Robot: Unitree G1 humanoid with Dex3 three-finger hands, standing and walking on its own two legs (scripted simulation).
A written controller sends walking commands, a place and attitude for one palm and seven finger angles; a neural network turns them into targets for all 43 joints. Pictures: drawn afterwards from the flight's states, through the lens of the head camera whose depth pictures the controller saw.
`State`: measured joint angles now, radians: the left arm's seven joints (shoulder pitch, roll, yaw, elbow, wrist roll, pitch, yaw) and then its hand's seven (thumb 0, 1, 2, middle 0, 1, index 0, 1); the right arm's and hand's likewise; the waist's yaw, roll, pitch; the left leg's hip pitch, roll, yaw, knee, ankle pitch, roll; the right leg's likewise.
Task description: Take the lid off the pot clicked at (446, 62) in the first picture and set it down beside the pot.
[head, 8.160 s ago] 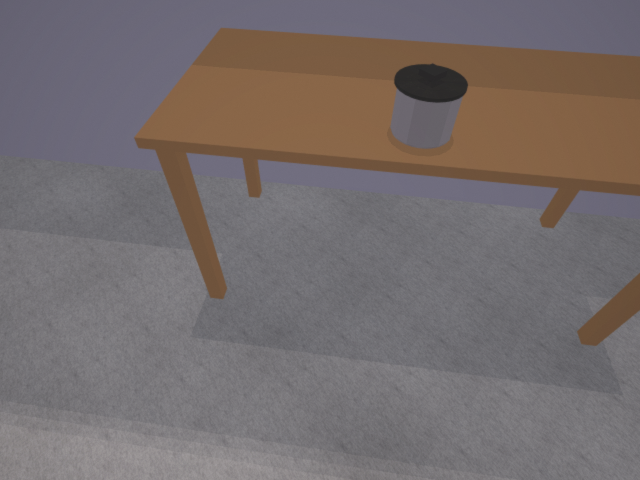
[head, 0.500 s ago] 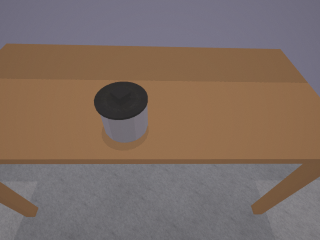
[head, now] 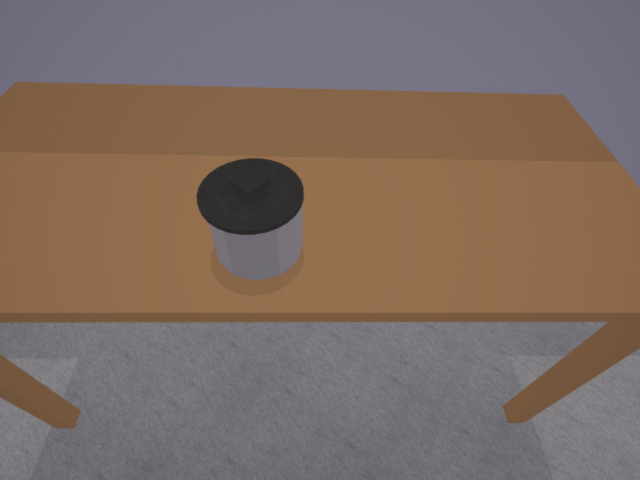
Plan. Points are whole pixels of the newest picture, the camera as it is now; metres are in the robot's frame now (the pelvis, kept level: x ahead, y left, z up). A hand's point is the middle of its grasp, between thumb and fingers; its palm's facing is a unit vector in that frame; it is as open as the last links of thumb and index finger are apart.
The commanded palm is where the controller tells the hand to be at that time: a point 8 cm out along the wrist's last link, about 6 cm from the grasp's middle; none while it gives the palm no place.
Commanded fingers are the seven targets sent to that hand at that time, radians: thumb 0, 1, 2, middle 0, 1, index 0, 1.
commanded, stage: look again from close up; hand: left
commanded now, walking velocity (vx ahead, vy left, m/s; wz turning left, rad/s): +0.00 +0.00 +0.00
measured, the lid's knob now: (249, 182) +0.49 +0.14 +0.09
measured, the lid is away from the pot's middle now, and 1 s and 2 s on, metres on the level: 0.00 0.00 0.00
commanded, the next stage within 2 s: lift the closed hand beside the body in 0.08 s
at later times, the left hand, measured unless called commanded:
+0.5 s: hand out of the picture +0.11 +0.19 -0.06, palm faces +0.15 -0.96 -0.22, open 5.4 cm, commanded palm +0.07 +0.25 -0.03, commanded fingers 0.00 0.90 0.90 -0.95 -1.12 -0.95 -1.12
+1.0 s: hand out of the picture +0.10 +0.26 -0.01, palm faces +0.28 -0.89 -0.37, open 3.1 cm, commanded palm +0.05 +0.29 +0.03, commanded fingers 0.00 0.90 0.90 -1.30 -1.50 -1.30 -1.50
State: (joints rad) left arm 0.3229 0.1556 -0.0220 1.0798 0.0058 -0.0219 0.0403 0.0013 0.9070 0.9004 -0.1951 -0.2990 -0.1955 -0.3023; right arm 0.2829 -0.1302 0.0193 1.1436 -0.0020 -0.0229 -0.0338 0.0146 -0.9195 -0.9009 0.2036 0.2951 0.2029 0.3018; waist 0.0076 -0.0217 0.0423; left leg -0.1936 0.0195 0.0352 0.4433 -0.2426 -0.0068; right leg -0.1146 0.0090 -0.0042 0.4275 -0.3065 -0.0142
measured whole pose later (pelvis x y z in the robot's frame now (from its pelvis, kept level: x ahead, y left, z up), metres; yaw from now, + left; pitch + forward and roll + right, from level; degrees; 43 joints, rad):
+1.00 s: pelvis -0.02 +0.02 +0.00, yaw +2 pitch -2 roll -1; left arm 0.63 0.26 0.12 -0.08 -0.02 -0.03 0.08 0.01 0.90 0.90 -1.27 -1.48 -1.27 -1.48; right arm 0.24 -0.18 0.04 0.63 0.01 -0.11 -0.08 0.02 -0.90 -0.90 0.21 0.30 0.21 0.30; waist 0.05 0.04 0.02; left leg -0.22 -0.01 0.01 0.48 -0.23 0.02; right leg -0.11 -0.02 -0.03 0.44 -0.29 0.01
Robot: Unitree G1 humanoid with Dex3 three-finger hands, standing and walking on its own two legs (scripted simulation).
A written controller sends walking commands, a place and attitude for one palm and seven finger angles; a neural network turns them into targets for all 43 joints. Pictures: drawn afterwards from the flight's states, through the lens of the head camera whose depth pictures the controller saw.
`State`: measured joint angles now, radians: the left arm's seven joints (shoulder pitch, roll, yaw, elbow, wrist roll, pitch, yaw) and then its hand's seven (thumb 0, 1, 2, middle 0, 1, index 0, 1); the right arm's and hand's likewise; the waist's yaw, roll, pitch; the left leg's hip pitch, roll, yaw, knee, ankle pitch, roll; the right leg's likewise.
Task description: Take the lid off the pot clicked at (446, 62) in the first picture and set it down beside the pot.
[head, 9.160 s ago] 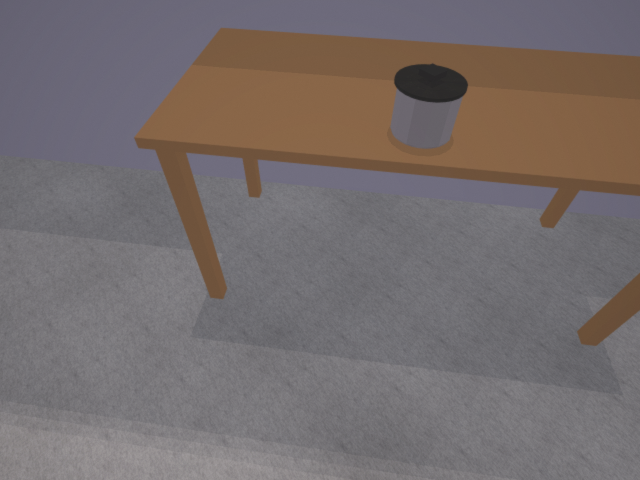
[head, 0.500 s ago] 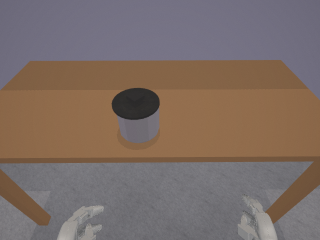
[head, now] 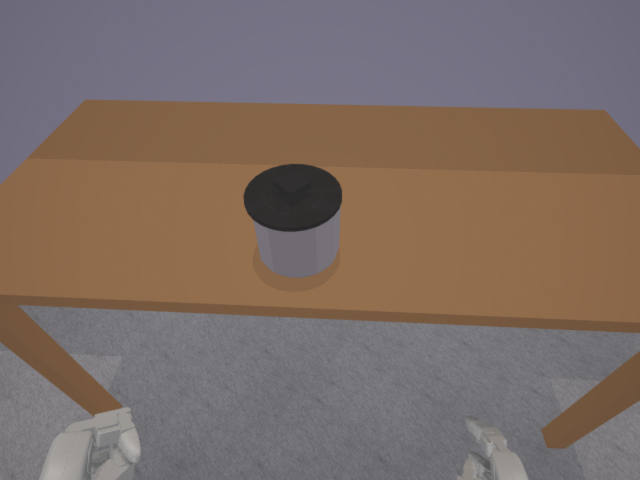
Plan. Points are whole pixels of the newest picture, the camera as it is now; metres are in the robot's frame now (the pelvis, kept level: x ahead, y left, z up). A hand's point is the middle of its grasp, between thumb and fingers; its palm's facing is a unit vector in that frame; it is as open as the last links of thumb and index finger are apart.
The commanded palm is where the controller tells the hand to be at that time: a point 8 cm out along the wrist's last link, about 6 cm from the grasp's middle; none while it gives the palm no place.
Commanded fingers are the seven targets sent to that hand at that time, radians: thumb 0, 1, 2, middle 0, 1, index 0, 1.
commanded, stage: raise the hand higher, near the body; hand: left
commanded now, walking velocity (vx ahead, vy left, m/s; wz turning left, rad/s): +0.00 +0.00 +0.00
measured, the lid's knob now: (292, 184) +0.51 +0.10 +0.09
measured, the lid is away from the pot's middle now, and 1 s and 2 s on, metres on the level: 0.00 0.00 0.00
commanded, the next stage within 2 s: reach forward and open the fingers in 0.68 s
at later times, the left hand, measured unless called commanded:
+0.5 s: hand (129, 409) +0.17 +0.23 +0.06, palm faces +0.28 -0.88 -0.39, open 3.1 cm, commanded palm +0.12 +0.26 +0.09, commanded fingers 0.00 0.90 0.90 -1.30 -1.50 -1.30 -1.50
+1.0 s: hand (109, 374) +0.19 +0.25 +0.09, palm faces -0.04 -0.17 -0.98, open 2.9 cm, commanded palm +0.17 +0.25 +0.15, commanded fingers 0.00 0.54 1.06 -1.16 -1.07 -1.16 -1.07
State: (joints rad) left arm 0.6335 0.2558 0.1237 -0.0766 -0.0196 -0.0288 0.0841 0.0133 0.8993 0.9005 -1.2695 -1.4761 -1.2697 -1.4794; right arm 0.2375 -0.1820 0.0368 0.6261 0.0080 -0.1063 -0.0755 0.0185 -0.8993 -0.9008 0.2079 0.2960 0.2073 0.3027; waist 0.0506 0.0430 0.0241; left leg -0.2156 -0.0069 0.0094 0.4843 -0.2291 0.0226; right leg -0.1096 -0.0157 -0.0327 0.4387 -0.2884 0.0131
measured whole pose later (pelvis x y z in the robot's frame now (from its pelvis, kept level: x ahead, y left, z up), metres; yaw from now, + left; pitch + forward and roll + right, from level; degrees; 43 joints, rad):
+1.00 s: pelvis +0.01 -0.01 +0.00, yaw -2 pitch +1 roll +0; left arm 0.55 0.57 0.11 -0.43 0.70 0.13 0.06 0.01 0.78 0.93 -1.24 -1.38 -1.24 -1.38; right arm 0.13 -0.27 0.01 0.55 0.02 0.09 -0.01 0.02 -0.90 -0.90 0.20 0.30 0.20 0.30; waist 0.08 0.11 -0.03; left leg -0.29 0.02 0.03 0.52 -0.25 0.01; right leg -0.21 0.00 -0.01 0.50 -0.32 -0.01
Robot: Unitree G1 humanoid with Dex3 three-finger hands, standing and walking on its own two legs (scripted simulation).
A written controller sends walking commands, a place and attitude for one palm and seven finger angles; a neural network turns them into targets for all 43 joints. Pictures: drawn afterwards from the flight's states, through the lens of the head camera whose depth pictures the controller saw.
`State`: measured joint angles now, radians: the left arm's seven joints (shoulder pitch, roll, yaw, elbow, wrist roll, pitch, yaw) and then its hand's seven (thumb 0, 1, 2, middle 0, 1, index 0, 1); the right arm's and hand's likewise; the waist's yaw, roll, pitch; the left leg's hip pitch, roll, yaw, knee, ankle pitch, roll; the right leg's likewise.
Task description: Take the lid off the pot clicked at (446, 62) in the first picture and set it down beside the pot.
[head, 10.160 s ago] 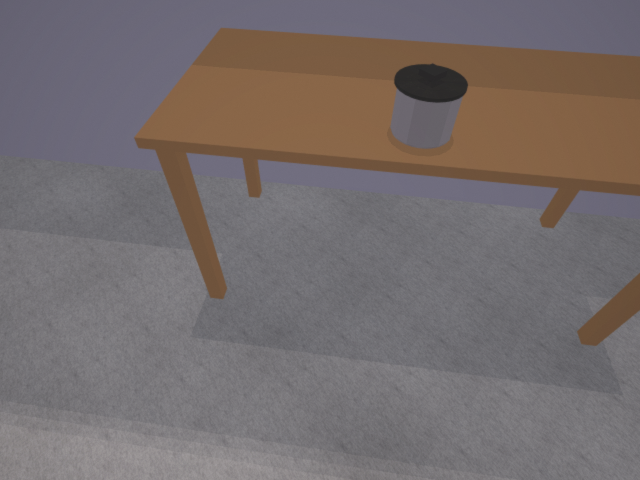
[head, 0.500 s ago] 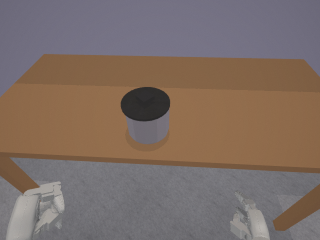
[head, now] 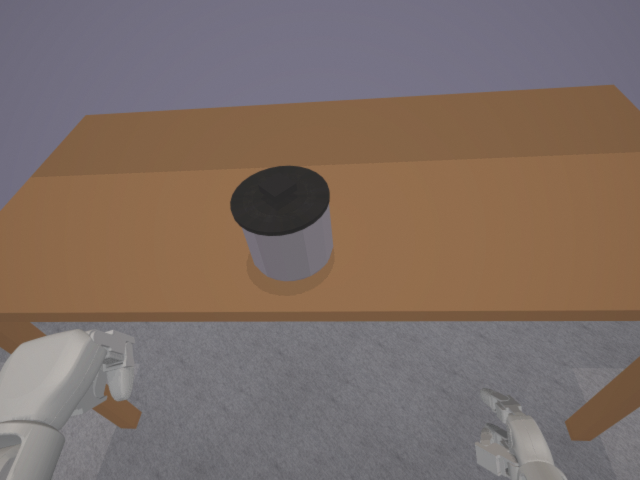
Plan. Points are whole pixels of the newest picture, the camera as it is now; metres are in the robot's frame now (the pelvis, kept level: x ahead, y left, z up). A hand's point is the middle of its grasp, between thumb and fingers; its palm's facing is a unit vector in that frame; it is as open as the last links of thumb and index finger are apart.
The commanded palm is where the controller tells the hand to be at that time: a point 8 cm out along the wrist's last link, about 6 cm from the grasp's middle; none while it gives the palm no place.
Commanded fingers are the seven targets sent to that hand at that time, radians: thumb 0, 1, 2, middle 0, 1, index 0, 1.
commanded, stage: reach forward and open the fingers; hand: left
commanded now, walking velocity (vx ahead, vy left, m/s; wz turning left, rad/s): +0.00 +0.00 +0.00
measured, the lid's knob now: (277, 187) +0.50 +0.13 +0.10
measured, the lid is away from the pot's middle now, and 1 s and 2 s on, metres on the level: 0.00 0.00 0.00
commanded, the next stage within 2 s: move the open hand above the knob in 0.88 s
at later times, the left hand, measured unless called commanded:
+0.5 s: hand (84, 345) +0.21 +0.28 +0.13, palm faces -0.13 -0.05 -0.99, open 6.8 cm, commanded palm +0.19 +0.27 +0.19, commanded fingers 0.00 -0.21 1.37 -0.86 -0.19 -0.86 -0.19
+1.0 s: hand (85, 291) +0.25 +0.28 +0.16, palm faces -0.08 -0.03 -1.00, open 10.1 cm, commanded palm +0.23 +0.27 +0.23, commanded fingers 0.00 -0.34 1.51 -0.84 -0.08 -0.84 -0.08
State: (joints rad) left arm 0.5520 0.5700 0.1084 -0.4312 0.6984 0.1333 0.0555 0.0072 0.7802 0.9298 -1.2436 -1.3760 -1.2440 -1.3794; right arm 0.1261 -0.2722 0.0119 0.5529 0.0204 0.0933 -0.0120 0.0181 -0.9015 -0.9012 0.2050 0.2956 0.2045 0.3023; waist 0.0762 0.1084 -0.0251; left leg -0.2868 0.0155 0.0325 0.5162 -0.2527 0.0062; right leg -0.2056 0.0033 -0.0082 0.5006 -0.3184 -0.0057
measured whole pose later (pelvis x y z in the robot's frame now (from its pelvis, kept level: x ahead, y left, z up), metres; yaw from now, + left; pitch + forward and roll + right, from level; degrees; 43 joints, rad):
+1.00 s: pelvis -0.04 +0.02 +0.00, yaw +2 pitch -2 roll +0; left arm -0.19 0.67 -0.02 -0.10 0.76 0.13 -0.32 0.00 -0.32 1.48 -0.85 -0.09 -0.85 -0.09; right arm 0.11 -0.28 0.03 0.57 0.06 0.06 0.01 0.02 -0.90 -0.90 0.20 0.30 0.20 0.30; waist 0.06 0.13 0.03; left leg -0.27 -0.03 0.01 0.45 -0.15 0.04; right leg -0.18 -0.04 -0.04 0.46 -0.24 0.02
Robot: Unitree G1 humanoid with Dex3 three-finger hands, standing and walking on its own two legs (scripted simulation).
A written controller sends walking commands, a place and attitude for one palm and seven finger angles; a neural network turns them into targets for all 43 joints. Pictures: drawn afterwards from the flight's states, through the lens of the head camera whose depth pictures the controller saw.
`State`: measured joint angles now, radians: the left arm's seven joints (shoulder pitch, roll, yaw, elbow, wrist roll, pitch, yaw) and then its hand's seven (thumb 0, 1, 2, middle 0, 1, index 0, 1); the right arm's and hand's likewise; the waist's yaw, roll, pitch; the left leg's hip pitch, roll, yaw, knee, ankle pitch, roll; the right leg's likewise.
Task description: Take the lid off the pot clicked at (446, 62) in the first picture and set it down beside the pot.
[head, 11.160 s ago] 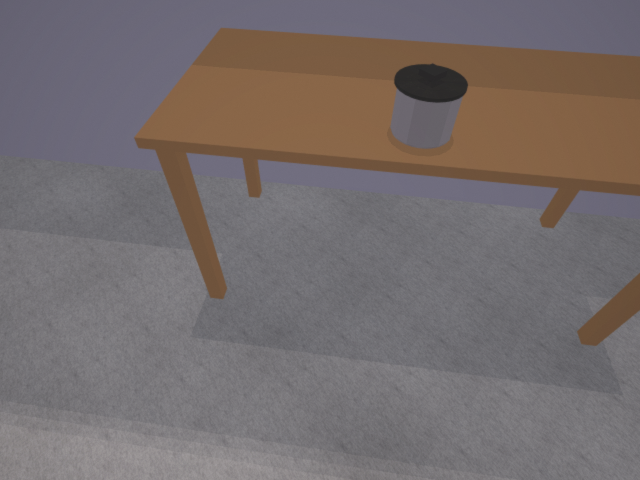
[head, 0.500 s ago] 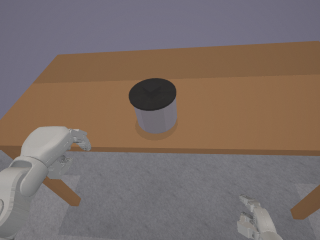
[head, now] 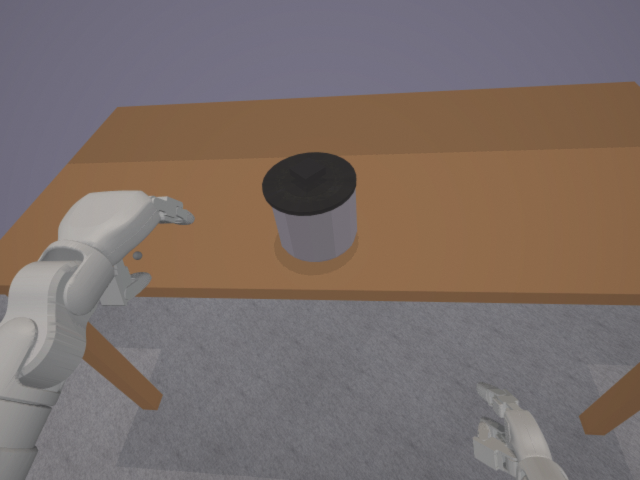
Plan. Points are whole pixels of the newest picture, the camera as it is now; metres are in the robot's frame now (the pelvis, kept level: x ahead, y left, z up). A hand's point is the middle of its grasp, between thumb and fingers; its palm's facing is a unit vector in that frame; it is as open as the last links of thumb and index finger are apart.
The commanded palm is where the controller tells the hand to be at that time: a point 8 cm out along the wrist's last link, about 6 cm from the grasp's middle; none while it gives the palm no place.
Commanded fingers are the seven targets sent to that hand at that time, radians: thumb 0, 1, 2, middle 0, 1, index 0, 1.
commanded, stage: move the open hand above the knob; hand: left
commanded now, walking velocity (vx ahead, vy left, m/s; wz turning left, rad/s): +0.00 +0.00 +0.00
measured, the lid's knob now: (307, 171) +0.55 +0.09 +0.10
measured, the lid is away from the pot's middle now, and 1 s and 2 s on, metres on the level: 0.00 0.00 0.00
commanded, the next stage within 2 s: none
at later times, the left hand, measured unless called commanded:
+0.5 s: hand (208, 207) +0.39 +0.18 +0.16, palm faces -0.14 -0.04 -0.99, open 10.2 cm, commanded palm +0.36 +0.19 +0.23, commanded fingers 0.00 -0.34 1.51 -0.84 -0.08 -0.84 -0.08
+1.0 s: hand (255, 180) +0.44 +0.14 +0.16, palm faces -0.16 -0.04 -0.99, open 10.2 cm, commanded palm +0.43 +0.14 +0.23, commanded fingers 0.00 -0.34 1.51 -0.84 -0.08 -0.84 -0.08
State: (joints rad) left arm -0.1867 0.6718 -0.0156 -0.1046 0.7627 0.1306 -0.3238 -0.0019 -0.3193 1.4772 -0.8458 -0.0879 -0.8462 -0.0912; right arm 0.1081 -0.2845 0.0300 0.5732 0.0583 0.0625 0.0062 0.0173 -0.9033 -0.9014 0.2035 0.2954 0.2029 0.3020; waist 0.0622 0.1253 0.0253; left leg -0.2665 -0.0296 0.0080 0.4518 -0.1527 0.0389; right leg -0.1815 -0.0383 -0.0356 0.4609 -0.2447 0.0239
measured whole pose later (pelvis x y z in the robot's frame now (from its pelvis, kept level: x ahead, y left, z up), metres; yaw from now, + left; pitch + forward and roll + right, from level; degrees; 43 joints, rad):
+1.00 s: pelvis +0.03 -0.02 +0.00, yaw +0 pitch +2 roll +1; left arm -0.70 0.49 -0.28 0.30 0.83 0.30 -0.36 0.00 -0.33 1.51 -0.85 -0.08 -0.85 -0.09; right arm 0.11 -0.28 0.03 0.60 0.08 0.13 0.03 0.02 -0.91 -0.90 0.20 0.30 0.20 0.30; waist 0.01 0.11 -0.02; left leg -0.32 -0.03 0.00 0.49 -0.22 0.02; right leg -0.25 -0.04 -0.04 0.53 -0.33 0.00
